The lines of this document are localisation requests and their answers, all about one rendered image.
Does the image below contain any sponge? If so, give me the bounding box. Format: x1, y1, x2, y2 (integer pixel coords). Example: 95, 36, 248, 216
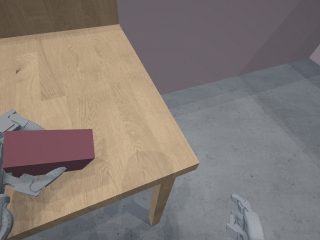
2, 129, 95, 178

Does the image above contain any left robot hand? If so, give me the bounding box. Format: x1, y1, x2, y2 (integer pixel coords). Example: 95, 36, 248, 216
0, 109, 67, 197

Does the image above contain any right robot hand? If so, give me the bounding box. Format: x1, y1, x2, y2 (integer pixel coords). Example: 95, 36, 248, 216
226, 193, 266, 240

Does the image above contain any table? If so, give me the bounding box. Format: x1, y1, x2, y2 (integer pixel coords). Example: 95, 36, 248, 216
0, 0, 200, 240

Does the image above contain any robot left forearm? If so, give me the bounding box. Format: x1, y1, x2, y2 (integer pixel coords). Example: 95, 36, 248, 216
0, 194, 14, 240

